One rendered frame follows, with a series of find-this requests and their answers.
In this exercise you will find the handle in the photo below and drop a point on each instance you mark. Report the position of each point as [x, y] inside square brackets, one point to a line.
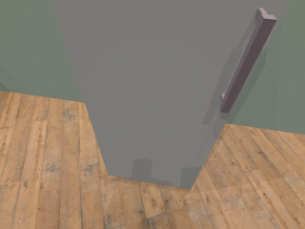
[257, 41]

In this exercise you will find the fridge door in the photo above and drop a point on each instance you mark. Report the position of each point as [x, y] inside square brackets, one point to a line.
[151, 74]

